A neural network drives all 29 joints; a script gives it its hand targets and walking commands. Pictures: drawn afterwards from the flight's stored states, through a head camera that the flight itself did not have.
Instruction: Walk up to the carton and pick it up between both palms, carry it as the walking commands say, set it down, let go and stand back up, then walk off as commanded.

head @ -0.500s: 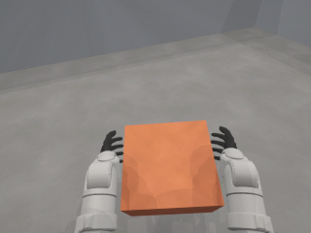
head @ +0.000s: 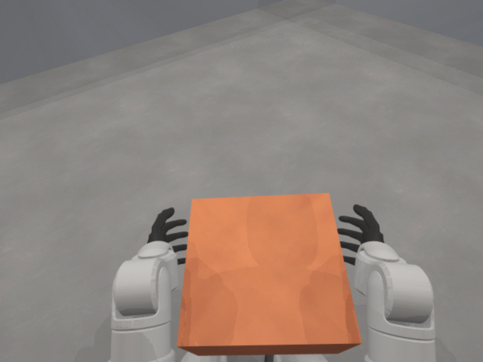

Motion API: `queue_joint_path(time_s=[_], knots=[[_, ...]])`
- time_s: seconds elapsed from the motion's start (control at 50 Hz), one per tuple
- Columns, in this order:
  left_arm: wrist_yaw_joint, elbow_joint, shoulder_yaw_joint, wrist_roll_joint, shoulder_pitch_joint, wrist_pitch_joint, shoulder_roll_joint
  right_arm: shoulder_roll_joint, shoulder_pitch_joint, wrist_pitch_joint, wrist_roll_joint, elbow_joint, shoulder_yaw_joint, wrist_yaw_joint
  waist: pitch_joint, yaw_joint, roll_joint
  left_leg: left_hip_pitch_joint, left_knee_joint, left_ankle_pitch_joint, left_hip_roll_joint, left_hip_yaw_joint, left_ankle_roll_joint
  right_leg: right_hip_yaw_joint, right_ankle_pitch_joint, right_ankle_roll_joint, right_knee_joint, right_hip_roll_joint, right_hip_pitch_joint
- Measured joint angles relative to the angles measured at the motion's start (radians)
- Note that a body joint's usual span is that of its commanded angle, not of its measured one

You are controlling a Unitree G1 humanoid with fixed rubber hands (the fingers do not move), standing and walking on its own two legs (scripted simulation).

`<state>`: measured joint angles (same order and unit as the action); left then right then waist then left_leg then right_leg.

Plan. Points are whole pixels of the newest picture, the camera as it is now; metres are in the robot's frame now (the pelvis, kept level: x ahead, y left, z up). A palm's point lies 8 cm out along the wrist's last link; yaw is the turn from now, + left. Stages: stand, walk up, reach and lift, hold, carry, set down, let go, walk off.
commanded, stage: carry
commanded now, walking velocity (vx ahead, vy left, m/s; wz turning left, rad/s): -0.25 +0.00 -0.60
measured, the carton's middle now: (263, 274) +0.26 -0.01 +0.00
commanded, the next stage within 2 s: none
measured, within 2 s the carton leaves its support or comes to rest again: neither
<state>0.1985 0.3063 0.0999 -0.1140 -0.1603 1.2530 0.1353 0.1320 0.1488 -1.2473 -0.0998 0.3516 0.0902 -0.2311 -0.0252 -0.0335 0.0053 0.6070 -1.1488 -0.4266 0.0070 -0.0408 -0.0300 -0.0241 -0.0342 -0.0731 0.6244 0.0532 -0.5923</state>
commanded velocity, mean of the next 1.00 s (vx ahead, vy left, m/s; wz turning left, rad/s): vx -0.25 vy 0.00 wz -0.60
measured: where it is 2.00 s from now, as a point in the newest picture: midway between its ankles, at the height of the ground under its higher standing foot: outside the picture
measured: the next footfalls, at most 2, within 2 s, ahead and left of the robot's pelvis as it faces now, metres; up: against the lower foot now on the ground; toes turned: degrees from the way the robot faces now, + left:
left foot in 0.06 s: +0.02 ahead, +0.08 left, +0.00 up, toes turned +2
right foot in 0.32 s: -0.09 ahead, -0.17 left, +0.00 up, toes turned -15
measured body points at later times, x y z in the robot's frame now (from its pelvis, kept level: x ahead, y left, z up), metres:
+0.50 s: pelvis -0.21 -0.03 +0.01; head -0.25 -0.04 +0.46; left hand +0.08 +0.04 +0.09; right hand -0.02 -0.27 +0.08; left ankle -0.13 +0.09 -0.65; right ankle -0.13 -0.15 -0.70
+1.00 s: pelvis -0.46 +0.01 +0.01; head -0.50 +0.00 +0.45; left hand -0.16 +0.00 +0.09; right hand -0.33 -0.27 +0.08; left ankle -0.33 +0.11 -0.63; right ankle -0.38 -0.13 -0.70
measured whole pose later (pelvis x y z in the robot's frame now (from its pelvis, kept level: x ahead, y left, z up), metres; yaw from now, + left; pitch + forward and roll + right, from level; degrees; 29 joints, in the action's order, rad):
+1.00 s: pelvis -0.46 +0.01 +0.01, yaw -32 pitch -1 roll +3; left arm 0.19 0.31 0.08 -0.12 -0.14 1.27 0.13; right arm 0.13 0.14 -1.28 -0.12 0.35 0.09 -0.22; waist -0.07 -0.02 -0.03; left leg 0.64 -1.17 -0.37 0.06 -0.04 -0.07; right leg -0.02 -0.13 -0.06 0.69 0.01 -0.54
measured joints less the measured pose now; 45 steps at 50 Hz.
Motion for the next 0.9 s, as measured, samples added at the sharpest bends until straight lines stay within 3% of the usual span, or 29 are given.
queue_joint_path(time_s=[0.06,0.08,0.12,0.16,0.2,0.24,0.32,0.36,0.4,0.44,0.48,0.52,0.58,0.62,0.64,0.68,0.74,0.78,0.84,0.86,0.9], knots=[[0.007,0.038,-0.014,-0.008,0.031,0.014,-0.004,0.000,0.003,-0.005,0.009,-0.004,-0.007,0.000,-0.019,-0.001,0.021,-0.249,0.398,-0.085,-0.045,-0.058,0.043,0.027,0.110,0.064,-0.185,0.032,0.032],[0.010,0.052,-0.008,-0.008,0.029,0.013,-0.005,0.001,0.007,0.005,0.012,-0.005,-0.012,0.001,-0.014,-0.004,0.048,-0.277,0.490,0.002,-0.054,-0.077,0.068,0.033,0.063,0.090,-0.187,0.028,0.021],[0.011,0.076,-0.003,-0.003,0.038,0.000,-0.005,0.003,0.016,0.016,0.012,0.004,-0.019,0.002,-0.002,0.000,0.062,-0.264,0.505,0.109,-0.035,-0.099,0.088,0.018,-0.229,0.131,0.025,0.030,-0.034],[0.017,0.112,-0.011,0.006,0.049,0.001,-0.006,0.003,0.016,0.015,0.008,0.030,-0.019,0.012,0.002,0.017,0.046,-0.258,0.510,0.144,-0.002,-0.120,0.086,-0.011,-0.297,0.142,0.318,0.016,-0.090],[0.021,0.127,-0.016,0.007,0.039,0.013,-0.006,0.003,0.014,0.012,0.003,0.046,-0.013,0.023,-0.004,0.038,0.038,-0.253,0.520,0.167,0.022,-0.142,0.077,-0.012,-0.292,0.138,0.488,-0.023,-0.091],[0.023,0.118,-0.014,0.010,0.017,0.026,-0.004,0.004,0.015,0.005,-0.005,0.053,-0.007,0.025,-0.022,0.053,0.020,-0.228,0.507,0.181,0.048,-0.153,0.070,-0.005,-0.314,0.131,0.502,-0.064,-0.036],[0.015,0.081,0.017,0.013,-0.011,0.043,-0.001,0.005,0.028,-0.017,-0.022,0.033,-0.018,0.018,-0.076,0.073,-0.025,-0.148,0.426,0.183,0.118,-0.174,0.048,0.006,-0.333,0.117,0.158,-0.109,0.186],[0.012,0.031,0.017,0.014,-0.020,0.030,0.002,0.004,0.033,-0.018,-0.029,0.004,-0.003,0.015,-0.079,0.071,-0.081,-0.100,0.359,0.110,0.168,-0.144,0.018,-0.006,-0.294,0.088,0.122,-0.058,0.179],[0.012,-0.010,0.002,0.012,-0.023,0.033,0.002,0.001,0.009,-0.024,-0.027,-0.004,0.012,0.017,-0.081,0.056,-0.067,-0.037,0.222,-0.056,0.122,-0.073,-0.017,-0.001,-0.268,0.061,0.141,-0.058,0.138],[0.010,-0.022,-0.010,0.006,-0.016,0.039,0.001,0.000,-0.003,-0.029,-0.022,-0.010,0.019,0.019,-0.070,0.040,-0.050,0.003,0.080,-0.064,0.085,-0.026,-0.025,0.013,-0.227,0.048,0.129,-0.054,0.112],[0.009,-0.024,-0.020,0.000,-0.001,0.036,0.000,-0.001,-0.013,-0.027,-0.013,-0.015,0.020,0.017,-0.063,0.020,-0.042,-0.003,0.047,-0.020,0.065,-0.007,-0.026,0.025,-0.175,0.044,0.096,-0.040,0.091],[0.009,-0.004,-0.029,0.001,0.010,0.029,-0.002,-0.002,-0.021,-0.024,-0.001,0.006,0.019,0.011,-0.056,0.009,-0.032,-0.043,0.098,-0.010,0.045,0.001,-0.021,0.037,-0.121,0.039,0.063,-0.026,0.064],[0.008,0.033,-0.033,-0.003,0.011,0.012,-0.002,-0.001,-0.012,-0.008,0.009,0.035,0.016,0.006,-0.051,0.002,-0.012,-0.156,0.303,-0.053,0.010,-0.001,0.006,0.055,-0.025,0.040,-0.006,0.000,0.024],[0.006,0.045,-0.011,-0.011,0.005,0.001,-0.002,0.001,0.000,0.019,0.012,0.014,-0.001,0.007,-0.028,0.007,0.059,-0.200,0.441,0.074,-0.015,-0.037,0.038,0.095,0.047,0.056,-0.074,-0.006,0.025],[0.007,0.058,0.002,-0.012,0.014,0.004,-0.003,0.002,0.008,0.026,0.013,-0.003,-0.012,0.010,-0.020,0.011,0.089,-0.210,0.480,0.127,-0.013,-0.060,0.040,0.110,-0.018,0.088,-0.069,-0.005,0.015],[0.007,0.079,-0.001,-0.010,0.043,0.008,-0.005,0.003,0.017,0.020,0.008,-0.018,-0.018,0.016,-0.024,0.005,0.060,-0.192,0.509,0.206,0.031,-0.067,0.046,0.042,-0.245,0.122,0.144,0.004,-0.063],[0.011,0.105,-0.016,-0.002,0.056,0.017,-0.007,0.002,0.004,0.009,0.005,0.013,-0.015,0.024,-0.013,0.036,0.014,-0.184,0.535,0.257,0.088,-0.081,0.016,-0.015,-0.299,0.126,0.435,-0.023,-0.091],[0.012,0.107,-0.013,0.009,0.046,0.021,-0.007,0.002,0.001,0.000,-0.003,0.033,-0.016,0.025,-0.019,0.058,-0.011,-0.165,0.535,0.281,0.116,-0.090,0.001,-0.031,-0.305,0.120,0.398,-0.057,-0.016],[0.012,0.113,0.006,0.013,0.026,0.028,-0.005,0.002,0.009,-0.001,-0.012,0.042,-0.030,0.021,-0.051,0.086,-0.034,-0.098,0.472,0.289,0.161,-0.110,-0.014,-0.012,-0.280,0.090,0.154,-0.081,0.138],[0.014,0.101,0.009,0.018,0.017,0.018,-0.003,0.002,0.017,0.004,-0.015,0.037,-0.025,0.020,-0.047,0.089,-0.062,-0.072,0.433,0.252,0.188,-0.098,-0.017,-0.018,-0.247,0.062,0.147,-0.055,0.127],[0.012,0.057,-0.002,0.015,-0.001,0.014,-0.001,0.001,0.005,0.009,-0.024,0.024,-0.007,0.025,-0.053,0.071,-0.061,0.000,0.304,0.057,0.151,-0.040,-0.035,-0.023,-0.231,0.029,0.171,-0.052,0.083]])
